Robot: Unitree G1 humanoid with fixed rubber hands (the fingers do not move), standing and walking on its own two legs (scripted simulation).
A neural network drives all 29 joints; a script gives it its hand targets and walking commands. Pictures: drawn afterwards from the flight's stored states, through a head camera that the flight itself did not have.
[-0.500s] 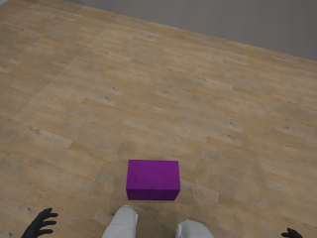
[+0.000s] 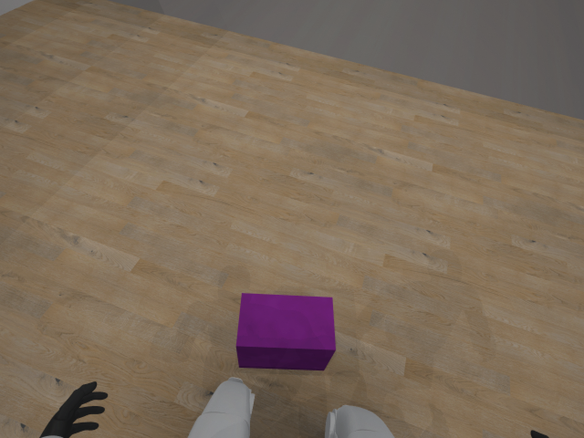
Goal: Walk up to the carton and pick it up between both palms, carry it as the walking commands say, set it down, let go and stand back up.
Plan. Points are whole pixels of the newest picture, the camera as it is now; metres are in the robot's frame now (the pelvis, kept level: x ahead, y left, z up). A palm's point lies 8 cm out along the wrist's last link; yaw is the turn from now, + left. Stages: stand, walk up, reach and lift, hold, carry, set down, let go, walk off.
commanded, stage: walk up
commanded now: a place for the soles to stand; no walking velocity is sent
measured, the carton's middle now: (284, 333) +0.45 +0.01 -0.59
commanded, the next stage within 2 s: none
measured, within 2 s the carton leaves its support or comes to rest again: neither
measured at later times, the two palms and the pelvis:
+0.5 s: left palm out of the picture +0.09 +0.31 -0.11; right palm out of the picture +0.10 -0.35 -0.06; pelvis +0.00 -0.01 +0.00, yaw +1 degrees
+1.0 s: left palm out of the picture +0.09 +0.32 -0.11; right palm out of the picture +0.10 -0.34 -0.06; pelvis +0.00 -0.01 +0.00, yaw +2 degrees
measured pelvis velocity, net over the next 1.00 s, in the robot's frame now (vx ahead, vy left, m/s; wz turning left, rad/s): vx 0.00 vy -0.01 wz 0.03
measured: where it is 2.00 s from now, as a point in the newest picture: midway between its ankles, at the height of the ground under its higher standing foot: outside the picture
